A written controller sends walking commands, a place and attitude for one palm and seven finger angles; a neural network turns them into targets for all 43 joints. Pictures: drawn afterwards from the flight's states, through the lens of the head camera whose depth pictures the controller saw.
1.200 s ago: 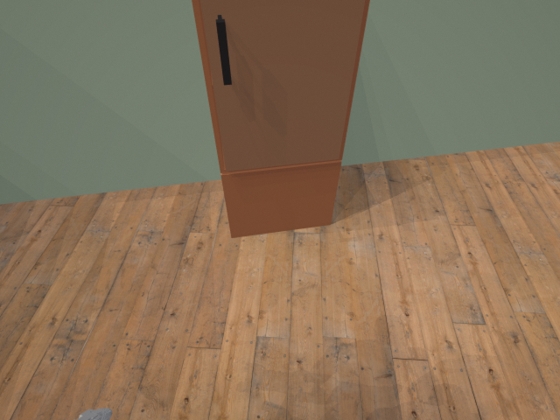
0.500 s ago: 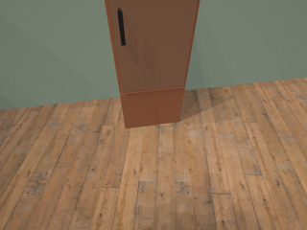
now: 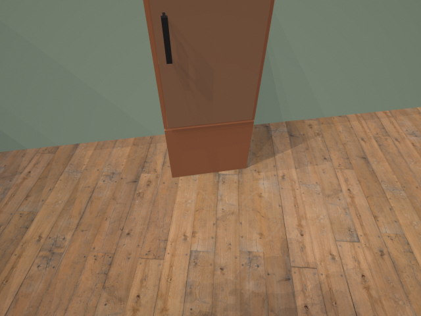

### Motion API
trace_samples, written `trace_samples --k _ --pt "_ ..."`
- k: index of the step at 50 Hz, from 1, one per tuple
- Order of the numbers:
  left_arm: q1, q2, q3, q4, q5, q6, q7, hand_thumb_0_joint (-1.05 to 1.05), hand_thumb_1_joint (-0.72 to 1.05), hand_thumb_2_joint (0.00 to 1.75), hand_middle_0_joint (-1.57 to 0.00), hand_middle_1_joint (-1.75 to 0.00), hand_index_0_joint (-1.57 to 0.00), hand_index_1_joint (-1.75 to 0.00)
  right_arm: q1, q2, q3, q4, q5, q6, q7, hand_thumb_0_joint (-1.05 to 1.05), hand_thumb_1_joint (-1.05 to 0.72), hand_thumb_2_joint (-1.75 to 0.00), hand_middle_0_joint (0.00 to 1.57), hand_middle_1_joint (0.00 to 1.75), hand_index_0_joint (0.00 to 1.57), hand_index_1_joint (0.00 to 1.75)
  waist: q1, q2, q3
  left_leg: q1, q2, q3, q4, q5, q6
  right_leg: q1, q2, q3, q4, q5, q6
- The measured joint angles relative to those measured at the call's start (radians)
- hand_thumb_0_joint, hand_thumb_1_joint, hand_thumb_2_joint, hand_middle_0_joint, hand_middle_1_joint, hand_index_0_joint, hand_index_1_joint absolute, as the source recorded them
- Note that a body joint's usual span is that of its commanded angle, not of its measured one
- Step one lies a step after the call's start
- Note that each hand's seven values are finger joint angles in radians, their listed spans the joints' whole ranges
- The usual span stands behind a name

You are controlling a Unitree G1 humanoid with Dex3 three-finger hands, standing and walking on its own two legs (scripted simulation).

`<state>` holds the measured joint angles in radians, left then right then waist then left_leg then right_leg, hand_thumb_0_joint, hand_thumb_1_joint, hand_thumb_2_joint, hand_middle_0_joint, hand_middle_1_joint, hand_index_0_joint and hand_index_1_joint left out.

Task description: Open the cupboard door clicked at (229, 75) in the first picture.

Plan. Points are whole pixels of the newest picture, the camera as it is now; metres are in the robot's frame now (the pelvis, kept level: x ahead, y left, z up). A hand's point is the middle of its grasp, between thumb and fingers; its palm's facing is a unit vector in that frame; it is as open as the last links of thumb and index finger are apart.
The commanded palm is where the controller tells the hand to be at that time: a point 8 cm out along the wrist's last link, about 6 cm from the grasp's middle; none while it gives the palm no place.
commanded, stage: look at it before walking up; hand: left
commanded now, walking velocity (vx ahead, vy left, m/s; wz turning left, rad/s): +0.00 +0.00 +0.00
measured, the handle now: (166, 38) +0.99 +0.23 +0.09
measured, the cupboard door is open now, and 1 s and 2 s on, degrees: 0 0 0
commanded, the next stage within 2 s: walk to a spot facing it in 0.24 s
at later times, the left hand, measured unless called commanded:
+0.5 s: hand out of the picture +0.07 +0.24 -0.16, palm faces -0.04 -0.94 -0.33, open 7.4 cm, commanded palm none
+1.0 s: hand out of the picture +0.05 +0.18 -0.17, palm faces -0.20 -0.96 -0.20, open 7.4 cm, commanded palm none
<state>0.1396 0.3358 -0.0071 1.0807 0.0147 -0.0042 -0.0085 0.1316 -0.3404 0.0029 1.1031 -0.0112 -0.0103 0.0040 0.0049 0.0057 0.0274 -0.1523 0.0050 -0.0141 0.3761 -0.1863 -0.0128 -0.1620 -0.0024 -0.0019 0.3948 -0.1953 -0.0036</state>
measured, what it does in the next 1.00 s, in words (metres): lifts its left foot, turning right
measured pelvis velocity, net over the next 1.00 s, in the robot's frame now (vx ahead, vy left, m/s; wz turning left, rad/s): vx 0.03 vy -0.01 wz -0.29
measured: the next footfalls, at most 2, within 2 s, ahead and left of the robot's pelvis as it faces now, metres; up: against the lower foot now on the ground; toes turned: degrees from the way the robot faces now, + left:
left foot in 1.16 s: +0.19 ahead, +0.10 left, +0.00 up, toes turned -20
right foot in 1.62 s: +0.21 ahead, -0.18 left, +0.00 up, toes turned -47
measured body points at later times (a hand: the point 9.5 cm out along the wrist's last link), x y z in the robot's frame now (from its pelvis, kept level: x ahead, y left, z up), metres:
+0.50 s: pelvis +0.00 +0.00 +0.00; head +0.01 -0.01 +0.45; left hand +0.08 +0.29 -0.13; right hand +0.08 -0.29 -0.14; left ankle +0.01 +0.13 -0.74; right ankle +0.01 -0.12 -0.74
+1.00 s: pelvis +0.03 -0.01 +0.00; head +0.05 -0.02 +0.45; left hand +0.06 +0.23 -0.15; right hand +0.06 -0.28 -0.14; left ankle +0.09 +0.12 -0.68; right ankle +0.00 -0.11 -0.75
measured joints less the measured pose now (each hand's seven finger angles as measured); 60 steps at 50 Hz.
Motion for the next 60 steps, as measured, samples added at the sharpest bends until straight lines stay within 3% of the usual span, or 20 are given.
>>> trace_samples --k 19,25,35,39,41,43,45,50,55,57,58,60 --pt "0.004 0.006 0.001 0.006 -0.001 -0.002 0.001 0.01 0.91 0.89 -0.20 -0.30 -0.21 -0.30 -0.008 -0.003 0.002 0.004 0.002 0.003 -0.002 0.00 -0.91 -0.89 0.20 0.30 0.20 0.30 0.003 0.001 0.006 0.018 0.007 -0.001 -0.017 0.000 -0.005 0.019 0.007 -0.001 -0.020 0.003 -0.005" --pt "0.027 -0.012 0.014 -0.025 0.000 0.028 0.009 0.01 0.91 0.89 -0.20 -0.30 -0.21 -0.30 -0.011 0.018 -0.009 -0.034 -0.001 0.015 -0.018 0.00 -0.91 -0.89 0.20 0.30 0.20 0.30 0.017 0.000 0.007 -0.012 0.023 0.041 0.040 -0.032 -0.009 -0.030 0.024 0.040 0.038 -0.012 -0.006" --pt "0.079 -0.085 0.031 -0.119 0.009 0.067 -0.014 0.01 0.91 0.89 -0.20 -0.30 -0.21 -0.30 0.045 0.102 -0.031 -0.121 -0.003 0.040 -0.017 0.00 -0.91 -0.89 0.20 0.30 0.20 0.30 0.008 -0.018 0.031 -0.115 0.056 0.129 0.208 -0.117 -0.009 -0.185 0.060 0.120 0.238 -0.080 -0.009" --pt "0.121 -0.116 0.048 -0.145 0.014 0.055 -0.030 0.01 0.91 0.89 -0.20 -0.30 -0.21 -0.30 0.080 0.100 -0.040 -0.117 -0.008 0.051 -0.003 0.00 -0.91 -0.89 0.20 0.30 0.20 0.30 0.028 0.011 0.027 -0.131 0.102 0.159 0.317 -0.197 -0.016 -0.190 0.048 0.042 0.327 -0.184 -0.014" --pt "0.152 -0.127 0.051 -0.155 0.018 0.031 -0.023 0.01 0.91 0.89 -0.20 -0.30 -0.21 -0.30 0.092 0.099 -0.046 -0.113 -0.008 0.065 0.000 0.00 -0.91 -0.89 0.20 0.30 0.20 0.30 0.033 0.021 0.015 -0.203 0.096 0.113 0.499 -0.333 -0.026 -0.198 0.061 0.034 0.342 -0.152 -0.040" --pt "0.184 -0.142 0.048 -0.151 0.015 0.015 -0.010 0.01 0.91 0.89 -0.20 -0.30 -0.21 -0.30 0.086 0.096 -0.050 -0.110 -0.010 0.070 0.005 0.00 -0.91 -0.89 0.20 0.30 0.20 0.30 0.043 0.025 0.010 -0.280 0.066 0.060 0.661 -0.316 -0.026 -0.175 0.072 0.045 0.300 -0.148 -0.052" --pt "0.216 -0.155 0.044 -0.137 0.014 0.008 -0.007 0.01 0.91 0.89 -0.20 -0.30 -0.21 -0.30 0.074 0.095 -0.055 -0.124 -0.012 0.058 0.010 0.01 -0.91 -0.89 0.20 0.30 0.20 0.30 0.043 0.024 0.006 -0.330 0.054 0.045 0.708 -0.242 -0.030 -0.139 0.078 0.068 0.217 -0.112 -0.053" --pt "0.272 -0.160 0.046 -0.104 0.013 -0.003 -0.012 0.01 0.91 0.89 -0.20 -0.30 -0.21 -0.30 0.044 0.105 -0.061 -0.178 -0.011 0.023 0.013 0.01 -0.91 -0.90 0.20 0.30 0.20 0.30 0.038 0.001 -0.005 -0.365 0.052 0.047 0.596 -0.126 -0.042 -0.070 0.075 0.132 0.056 -0.040 -0.039" --pt "0.283 -0.143 0.061 -0.100 0.016 -0.001 -0.010 0.01 0.91 0.89 -0.20 -0.30 -0.21 -0.30 0.019 0.116 -0.058 -0.206 -0.003 0.003 0.008 0.00 -0.91 -0.90 0.20 0.30 0.20 0.30 0.062 -0.018 -0.013 -0.290 0.033 0.035 0.366 -0.140 -0.037 -0.042 0.075 0.192 0.031 -0.055 -0.013" --pt "0.285 -0.132 0.071 -0.104 0.014 0.004 -0.009 0.01 0.91 0.89 -0.20 -0.30 -0.21 -0.30 0.018 0.120 -0.050 -0.218 0.001 -0.015 0.002 0.00 -0.91 -0.90 0.20 0.30 0.20 0.30 0.066 -0.026 -0.019 -0.207 0.025 0.039 0.211 -0.120 -0.032 -0.052 0.081 0.217 0.086 -0.099 0.002" --pt "0.286 -0.128 0.077 -0.107 0.011 0.009 -0.010 0.01 0.91 0.89 -0.20 -0.30 -0.21 -0.30 0.019 0.119 -0.045 -0.225 -0.001 -0.029 -0.003 0.00 -0.91 -0.90 0.20 0.30 0.20 0.30 0.063 -0.022 -0.024 -0.180 0.030 0.039 0.160 -0.084 -0.015 -0.077 0.090 0.214 0.156 -0.143 -0.007" --pt "0.257 -0.108 0.092 -0.095 0.010 0.022 -0.013 0.01 0.91 0.89 -0.20 -0.30 -0.21 -0.30 0.020 0.138 -0.036 -0.225 -0.006 -0.039 -0.010 0.00 -0.91 -0.90 0.20 0.30 0.20 0.30 0.060 -0.045 -0.013 -0.166 0.028 0.079 0.200 -0.083 0.021 -0.160 0.070 0.155 0.383 -0.250 -0.006"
